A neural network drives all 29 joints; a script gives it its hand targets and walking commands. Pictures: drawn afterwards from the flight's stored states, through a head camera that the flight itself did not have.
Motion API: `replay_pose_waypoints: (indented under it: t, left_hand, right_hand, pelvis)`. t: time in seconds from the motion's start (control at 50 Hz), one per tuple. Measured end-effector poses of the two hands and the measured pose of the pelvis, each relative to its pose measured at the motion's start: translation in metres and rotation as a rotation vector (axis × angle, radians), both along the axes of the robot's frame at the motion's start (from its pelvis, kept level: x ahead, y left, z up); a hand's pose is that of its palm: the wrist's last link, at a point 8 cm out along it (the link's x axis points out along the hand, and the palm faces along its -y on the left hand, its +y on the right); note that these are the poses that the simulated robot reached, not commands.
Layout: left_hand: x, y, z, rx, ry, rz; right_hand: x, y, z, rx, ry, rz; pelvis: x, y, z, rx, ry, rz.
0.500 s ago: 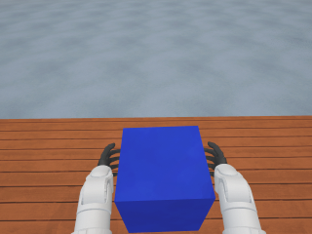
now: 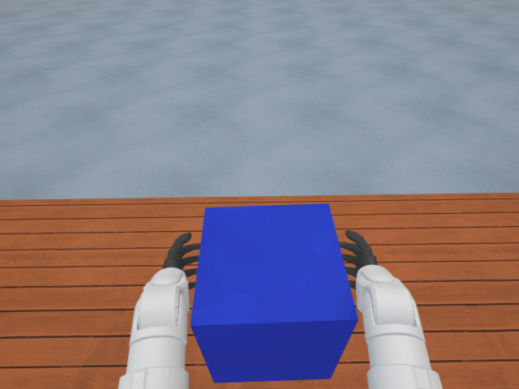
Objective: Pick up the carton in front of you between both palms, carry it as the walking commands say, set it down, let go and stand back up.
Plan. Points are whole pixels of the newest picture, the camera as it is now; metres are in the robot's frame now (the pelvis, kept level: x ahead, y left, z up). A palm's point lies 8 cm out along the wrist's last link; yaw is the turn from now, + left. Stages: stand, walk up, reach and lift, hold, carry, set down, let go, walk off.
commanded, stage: hold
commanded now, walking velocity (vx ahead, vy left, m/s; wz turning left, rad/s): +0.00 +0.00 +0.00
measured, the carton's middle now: (269, 295) +0.30 +0.00 -0.02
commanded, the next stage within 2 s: carry in 0.90 s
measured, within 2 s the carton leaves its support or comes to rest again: neither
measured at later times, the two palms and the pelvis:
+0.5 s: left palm (175, 278) +0.29 +0.15 +0.05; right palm (365, 275) +0.29 -0.15 +0.05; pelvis +0.01 +0.00 +0.00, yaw +0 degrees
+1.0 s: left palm (174, 274) +0.30 +0.15 +0.05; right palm (365, 272) +0.30 -0.15 +0.05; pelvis +0.01 +0.00 +0.00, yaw +0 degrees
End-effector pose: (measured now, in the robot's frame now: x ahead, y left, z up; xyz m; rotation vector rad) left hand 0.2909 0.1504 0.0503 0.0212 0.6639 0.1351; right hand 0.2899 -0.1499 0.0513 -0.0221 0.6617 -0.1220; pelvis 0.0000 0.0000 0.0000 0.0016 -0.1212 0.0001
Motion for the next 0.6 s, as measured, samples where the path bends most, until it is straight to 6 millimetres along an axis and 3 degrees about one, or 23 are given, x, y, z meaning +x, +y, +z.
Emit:
replay_pose_waypoints:
  t: [0.6]
  left_hand:
    - [0.0006, -0.0003, -0.0012, 0.015, 0.008, -0.007]
  right_hand:
    - [0.0009, -0.0003, -0.0017, -0.013, 0.008, 0.011]
  pelvis:
    - [0.0075, -0.0008, 0.0015, 0.000, 0.004, 0.001]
